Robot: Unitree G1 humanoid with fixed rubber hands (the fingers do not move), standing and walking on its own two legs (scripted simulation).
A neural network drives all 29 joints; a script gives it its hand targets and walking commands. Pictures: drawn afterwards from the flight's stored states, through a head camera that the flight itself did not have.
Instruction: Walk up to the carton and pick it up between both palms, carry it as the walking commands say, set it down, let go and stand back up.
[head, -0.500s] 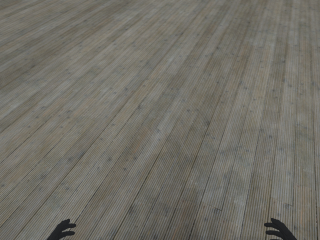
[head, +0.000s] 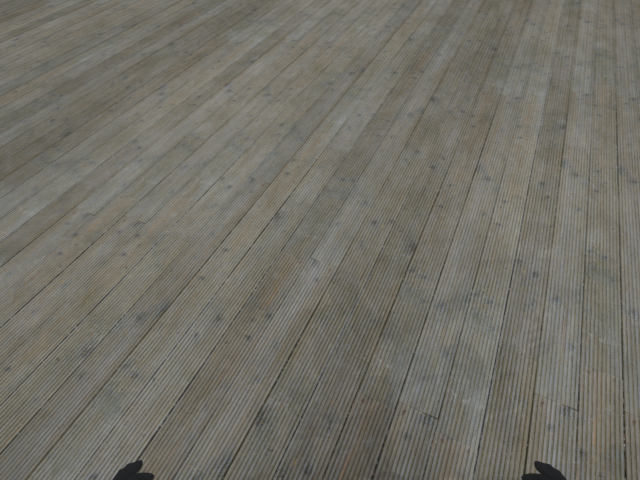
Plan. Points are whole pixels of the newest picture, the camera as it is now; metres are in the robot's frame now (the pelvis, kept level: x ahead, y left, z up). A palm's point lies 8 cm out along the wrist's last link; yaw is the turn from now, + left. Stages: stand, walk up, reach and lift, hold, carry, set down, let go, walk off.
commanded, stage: stand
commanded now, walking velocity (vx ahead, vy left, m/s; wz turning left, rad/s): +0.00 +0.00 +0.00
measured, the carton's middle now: out of the picture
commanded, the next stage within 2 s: walk up in 0.32 s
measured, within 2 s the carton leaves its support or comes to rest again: neither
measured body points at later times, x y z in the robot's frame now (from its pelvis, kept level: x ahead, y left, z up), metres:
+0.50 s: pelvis +0.01 +0.00 +0.02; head +0.01 +0.00 +0.46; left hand +0.11 +0.30 -0.11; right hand +0.10 -0.30 -0.11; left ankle +0.02 +0.13 -0.73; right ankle +0.01 -0.12 -0.73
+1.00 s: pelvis +0.01 -0.06 +0.00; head +0.04 -0.07 +0.44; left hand +0.26 +0.20 -0.09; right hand -0.03 -0.42 -0.10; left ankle +0.09 +0.00 -0.73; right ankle +0.03 -0.20 -0.73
